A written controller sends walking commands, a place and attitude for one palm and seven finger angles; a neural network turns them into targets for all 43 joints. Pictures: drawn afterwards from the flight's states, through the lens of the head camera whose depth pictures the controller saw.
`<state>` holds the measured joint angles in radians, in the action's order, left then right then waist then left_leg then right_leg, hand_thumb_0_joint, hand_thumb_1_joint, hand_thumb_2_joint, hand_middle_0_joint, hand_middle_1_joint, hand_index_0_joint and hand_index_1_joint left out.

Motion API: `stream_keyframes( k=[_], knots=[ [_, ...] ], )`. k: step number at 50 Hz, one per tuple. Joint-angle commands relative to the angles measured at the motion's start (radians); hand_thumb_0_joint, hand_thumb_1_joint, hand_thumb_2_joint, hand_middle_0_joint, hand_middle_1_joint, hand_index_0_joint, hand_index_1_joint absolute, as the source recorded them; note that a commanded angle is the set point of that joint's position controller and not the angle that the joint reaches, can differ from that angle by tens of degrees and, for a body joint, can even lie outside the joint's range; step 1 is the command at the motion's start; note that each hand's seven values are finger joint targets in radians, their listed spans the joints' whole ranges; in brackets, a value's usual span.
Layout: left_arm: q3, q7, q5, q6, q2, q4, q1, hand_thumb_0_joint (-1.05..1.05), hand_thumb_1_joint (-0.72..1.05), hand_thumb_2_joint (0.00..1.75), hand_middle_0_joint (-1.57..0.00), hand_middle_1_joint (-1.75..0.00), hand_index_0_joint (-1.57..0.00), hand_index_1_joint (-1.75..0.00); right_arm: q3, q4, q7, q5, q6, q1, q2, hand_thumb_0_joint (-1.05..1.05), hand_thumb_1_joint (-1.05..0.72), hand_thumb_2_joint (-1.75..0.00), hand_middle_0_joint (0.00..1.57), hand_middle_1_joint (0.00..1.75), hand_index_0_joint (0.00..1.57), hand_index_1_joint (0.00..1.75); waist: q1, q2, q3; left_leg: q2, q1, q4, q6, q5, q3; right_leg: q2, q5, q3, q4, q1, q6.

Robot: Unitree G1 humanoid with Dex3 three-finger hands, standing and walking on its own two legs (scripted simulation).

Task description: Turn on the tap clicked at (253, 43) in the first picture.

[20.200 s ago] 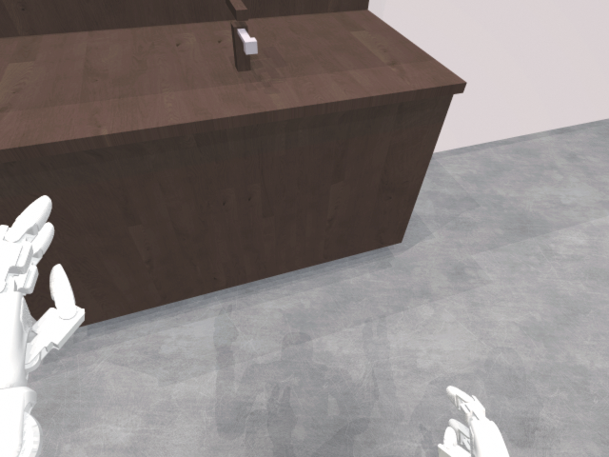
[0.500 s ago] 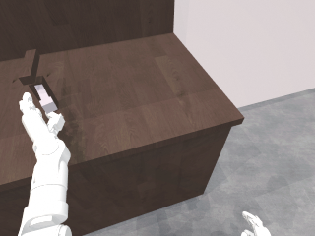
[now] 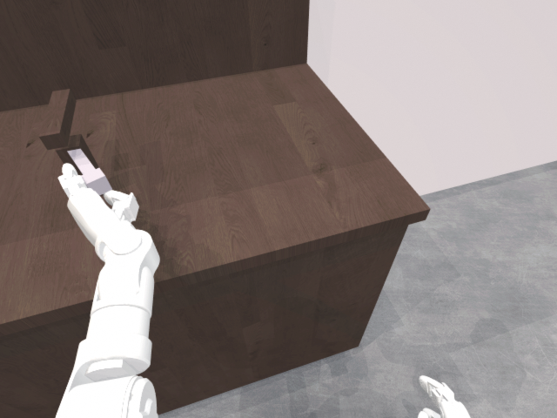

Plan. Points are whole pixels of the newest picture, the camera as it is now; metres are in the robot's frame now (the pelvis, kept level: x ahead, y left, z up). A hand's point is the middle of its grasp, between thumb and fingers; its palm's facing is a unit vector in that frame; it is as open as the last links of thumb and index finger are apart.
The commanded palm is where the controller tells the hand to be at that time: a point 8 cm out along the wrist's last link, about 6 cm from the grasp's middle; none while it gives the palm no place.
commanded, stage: push the lever round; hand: left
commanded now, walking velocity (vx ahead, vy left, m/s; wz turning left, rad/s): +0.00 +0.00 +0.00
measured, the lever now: (96, 182) +0.40 +0.30 +0.14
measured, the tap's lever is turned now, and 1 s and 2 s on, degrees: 23 42 79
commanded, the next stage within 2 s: lift the hand up off the lever in 1.66 s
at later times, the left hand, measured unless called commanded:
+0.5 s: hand (151, 186) +0.42 +0.23 +0.12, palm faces +0.83 -0.55 -0.08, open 8.1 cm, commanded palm +0.38 +0.24 +0.13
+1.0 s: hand (156, 180) +0.43 +0.22 +0.12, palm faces +0.86 -0.50 -0.10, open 8.2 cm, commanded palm +0.39 +0.24 +0.13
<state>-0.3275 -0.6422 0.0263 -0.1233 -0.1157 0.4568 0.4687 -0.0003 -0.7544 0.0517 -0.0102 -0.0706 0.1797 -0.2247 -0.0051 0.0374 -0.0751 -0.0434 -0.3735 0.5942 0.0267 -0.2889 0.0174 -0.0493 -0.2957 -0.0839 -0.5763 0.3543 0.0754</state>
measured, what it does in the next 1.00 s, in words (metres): stands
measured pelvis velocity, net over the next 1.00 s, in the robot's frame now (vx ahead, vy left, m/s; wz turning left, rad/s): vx -0.01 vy -0.04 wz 0.01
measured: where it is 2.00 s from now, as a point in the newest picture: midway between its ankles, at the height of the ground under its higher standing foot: outside the picture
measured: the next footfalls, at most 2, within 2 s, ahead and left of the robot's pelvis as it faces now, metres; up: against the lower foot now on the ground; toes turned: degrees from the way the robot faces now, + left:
none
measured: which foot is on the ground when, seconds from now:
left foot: down 0.00-1.00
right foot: down 0.00-1.00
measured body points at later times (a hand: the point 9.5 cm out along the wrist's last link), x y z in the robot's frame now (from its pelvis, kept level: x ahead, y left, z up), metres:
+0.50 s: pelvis -0.01 -0.02 -0.01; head +0.01 -0.04 +0.44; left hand +0.37 +0.25 +0.13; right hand +0.11 -0.26 -0.13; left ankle +0.01 +0.10 -0.73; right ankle +0.00 -0.07 -0.73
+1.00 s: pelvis -0.01 -0.04 -0.01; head +0.02 -0.05 +0.44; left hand +0.38 +0.24 +0.13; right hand +0.08 -0.29 -0.14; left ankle +0.01 +0.10 -0.73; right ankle +0.00 -0.07 -0.73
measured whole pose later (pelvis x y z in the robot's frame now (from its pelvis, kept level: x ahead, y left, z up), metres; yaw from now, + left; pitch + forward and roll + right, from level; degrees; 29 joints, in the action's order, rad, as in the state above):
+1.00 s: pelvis -0.01 -0.04 -0.01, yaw +1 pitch +9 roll +1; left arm -0.49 -0.82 -0.07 -0.07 -0.18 0.81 0.77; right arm -0.03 -0.79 0.00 -0.05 -0.07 0.26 -0.24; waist 0.06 0.03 -0.11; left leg -0.02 -0.52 0.66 -0.02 -0.29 0.04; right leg -0.07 -0.31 -0.12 -0.65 0.50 0.12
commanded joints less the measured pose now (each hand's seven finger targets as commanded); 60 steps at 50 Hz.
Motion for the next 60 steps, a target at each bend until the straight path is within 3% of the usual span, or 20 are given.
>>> stream_keyframes(
  k=[1,3,5,7,13,16,19,25,29,30,34,35,39,41,44,45,48,52,59,60],
  knots=[
    [0.024,-0.031,-0.051,0.082,-0.181,-0.234,0.499,0.00,0.90,0.90,-0.15,-0.15,-0.15,-0.15,-0.044,0.124,0.003,0.000,-0.045,-0.088,-0.119,0.00,-0.90,-0.90,0.20,0.30,0.20,0.30,0.016,0.009,-0.277,0.034,0.099,-0.060,-0.026,0.219,0.034,0.055,0.193,0.066,0.083,-0.089,-0.042],
    [0.057,-0.043,-0.053,0.085,-0.142,-0.195,0.528,0.00,0.90,0.90,-0.15,-0.15,-0.15,-0.15,-0.043,0.117,0.000,-0.005,-0.051,-0.086,-0.118,0.00,-0.90,-0.90,0.20,0.30,0.20,0.30,0.029,-0.019,-0.271,0.034,0.090,-0.055,-0.022,0.198,0.034,0.054,0.179,0.066,0.083,-0.071,-0.046],
    [0.004,-0.056,-0.056,0.090,-0.194,-0.153,0.554,0.00,0.90,0.90,-0.15,-0.15,-0.15,-0.15,-0.045,0.106,0.002,-0.006,-0.051,-0.080,-0.124,0.00,-0.90,-0.90,0.20,0.30,0.20,0.30,0.028,-0.025,-0.263,0.032,0.067,-0.055,-0.016,0.162,0.035,0.056,0.151,0.069,0.088,-0.063,-0.048],
    [0.045,-0.065,-0.063,0.099,-0.157,-0.156,0.602,0.00,0.90,0.90,-0.15,-0.15,-0.15,-0.15,-0.045,0.108,-0.001,-0.008,-0.054,-0.078,-0.118,0.00,-0.90,-0.90,0.20,0.30,0.20,0.30,0.038,-0.019,-0.289,0.030,0.071,-0.049,-0.016,0.165,0.030,0.058,0.158,0.071,0.082,-0.064,-0.049],
    [0.029,-0.097,-0.077,0.102,-0.175,-0.076,0.680,0.00,0.90,0.90,-0.15,-0.15,-0.15,-0.15,-0.046,0.093,-0.007,-0.014,-0.054,-0.057,-0.119,0.00,-0.90,-0.90,0.20,0.30,0.20,0.30,0.051,-0.017,-0.310,0.025,0.035,-0.033,-0.011,0.143,0.026,0.063,0.153,0.079,0.076,-0.060,-0.054],
    [-0.012,-0.115,-0.084,0.105,-0.203,-0.051,0.679,0.00,0.90,0.90,-0.15,-0.15,-0.15,-0.15,-0.051,0.092,-0.013,-0.019,-0.053,-0.042,-0.121,0.00,-0.90,-0.90,0.20,0.30,0.20,0.30,0.041,-0.018,-0.339,0.024,0.027,-0.023,-0.009,0.169,0.022,0.063,0.187,0.077,0.064,-0.075,-0.054],
    [-0.024,-0.127,-0.084,0.099,-0.209,0.003,0.685,0.00,0.90,0.90,-0.15,-0.15,-0.15,-0.15,-0.051,0.089,-0.017,-0.020,-0.048,-0.030,-0.121,0.00,-0.90,-0.90,0.20,0.30,0.20,0.30,0.049,-0.066,-0.325,0.023,-0.011,-0.013,-0.004,0.160,0.015,0.069,0.210,0.083,0.066,-0.086,-0.065],
    [-0.047,-0.154,-0.111,0.104,-0.237,0.055,0.756,0.00,0.90,0.90,-0.15,-0.15,-0.15,-0.15,-0.058,0.078,-0.027,-0.026,-0.047,-0.008,-0.126,0.00,-0.90,-0.90,0.20,0.30,0.20,0.30,0.058,-0.012,-0.322,0.021,-0.027,-0.004,0.001,0.135,0.013,0.071,0.183,0.089,0.066,-0.057,-0.064],
    [-0.031,-0.169,-0.116,0.109,-0.210,0.068,0.789,0.00,0.90,0.90,-0.15,-0.15,-0.15,-0.15,-0.059,0.076,-0.038,-0.032,-0.048,0.014,-0.124,0.00,-0.90,-0.90,0.20,0.30,0.20,0.30,0.070,-0.037,-0.353,0.018,-0.036,0.011,0.001,0.155,0.008,0.076,0.246,0.091,0.051,-0.070,-0.074],
    [-0.088,-0.175,-0.118,0.106,-0.262,0.093,0.753,0.00,0.90,0.90,-0.15,-0.15,-0.15,-0.15,-0.064,0.073,-0.037,-0.033,-0.045,0.020,-0.129,0.00,-0.90,-0.90,0.20,0.30,0.20,0.30,0.058,-0.048,-0.353,0.018,-0.054,0.011,0.003,0.147,0.011,0.078,0.246,0.092,0.052,-0.083,-0.076],
    [-0.075,-0.182,-0.122,0.103,-0.256,0.092,0.802,0.00,0.90,0.90,-0.15,-0.15,-0.15,-0.15,-0.062,0.076,-0.042,-0.035,-0.039,0.031,-0.128,0.00,-0.90,-0.90,0.20,0.30,0.20,0.30,0.071,-0.046,-0.371,0.015,-0.072,0.019,0.004,0.144,0.002,0.092,0.303,0.108,0.049,-0.101,-0.092],
    [-0.110,-0.184,-0.129,0.102,-0.292,0.096,0.787,0.00,0.90,0.90,-0.15,-0.15,-0.15,-0.15,-0.067,0.072,-0.042,-0.037,-0.036,0.041,-0.131,0.00,-0.90,-0.90,0.20,0.30,0.20,0.30,0.062,-0.035,-0.383,0.015,-0.070,0.019,0.004,0.156,0.006,0.087,0.304,0.101,0.043,-0.112,-0.086],
    [-0.082,-0.179,-0.136,0.102,-0.269,0.097,0.795,0.00,0.90,0.90,-0.15,-0.15,-0.15,-0.15,-0.065,0.078,-0.045,-0.037,-0.034,0.048,-0.130,0.00,-0.90,-0.90,0.20,0.30,0.20,0.30,0.076,-0.050,-0.371,0.016,-0.078,0.023,0.006,0.148,-0.004,0.094,0.332,0.110,0.047,-0.107,-0.096],
    [-0.108,-0.176,-0.141,0.102,-0.308,0.111,0.785,0.00,0.90,0.90,-0.15,-0.15,-0.15,-0.15,-0.065,0.079,-0.043,-0.033,-0.030,0.052,-0.131,0.00,-0.90,-0.90,0.20,0.30,0.20,0.30,0.070,-0.047,-0.361,0.016,-0.098,0.018,0.006,0.131,0.000,0.096,0.310,0.114,0.049,-0.113,-0.094],
    [-0.086,-0.173,-0.141,0.115,-0.290,0.112,0.823,0.00,0.90,0.90,-0.15,-0.15,-0.15,-0.15,-0.065,0.076,-0.044,-0.036,-0.037,0.056,-0.131,0.00,-0.90,-0.90,0.20,0.30,0.20,0.30,0.084,-0.068,-0.350,0.016,-0.101,0.022,0.009,0.104,-0.001,0.097,0.281,0.124,0.061,-0.093,-0.101],
    [-0.115,-0.173,-0.143,0.119,-0.325,0.113,0.811,0.00,0.90,0.90,-0.15,-0.15,-0.15,-0.15,-0.067,0.074,-0.042,-0.036,-0.034,0.057,-0.135,0.00,-0.90,-0.90,0.20,0.30,0.20,0.30,0.074,-0.039,-0.355,0.015,-0.102,0.018,0.009,0.106,0.002,0.093,0.270,0.119,0.057,-0.100,-0.094],
    [-0.116,-0.170,-0.147,0.127,-0.341,0.108,0.839,0.00,0.90,0.90,-0.15,-0.15,-0.15,-0.15,-0.066,0.074,-0.041,-0.035,-0.031,0.064,-0.132,0.00,-0.90,-0.90,0.20,0.30,0.20,0.30,0.084,-0.031,-0.376,0.015,-0.112,0.028,0.009,0.102,-0.004,0.102,0.293,0.137,0.058,-0.113,-0.102],
    [-0.082,-0.167,-0.153,0.134,-0.307,0.118,0.871,0.00,0.90,0.90,-0.15,-0.15,-0.15,-0.15,-0.065,0.070,-0.043,-0.036,-0.032,0.070,-0.128,0.00,-0.90,-0.90,0.20,0.30,0.20,0.30,0.094,0.005,-0.367,0.017,-0.086,0.025,0.011,0.109,0.000,0.087,0.258,0.116,0.048,-0.074,-0.088],
    [-0.088,-0.176,-0.159,0.155,-0.323,0.163,0.924,0.00,0.90,0.90,-0.15,-0.15,-0.15,-0.15,-0.064,0.060,-0.046,-0.043,-0.038,0.082,-0.132,0.00,-0.90,-0.90,0.20,0.30,0.20,0.30,0.105,-0.040,-0.372,0.016,-0.118,0.035,0.012,0.080,0.002,0.088,0.235,0.129,0.049,-0.066,-0.096],
    [-0.117,-0.176,-0.164,0.159,-0.356,0.167,0.920,0.00,0.90,0.90,-0.15,-0.15,-0.15,-0.15,-0.069,0.054,-0.044,-0.044,-0.035,0.089,-0.135,0.00,-0.90,-0.90,0.20,0.30,0.20,0.30,0.099,-0.029,-0.387,0.017,-0.113,0.037,0.013,0.088,0.006,0.085,0.236,0.122,0.041,-0.071,-0.090]
  ],
)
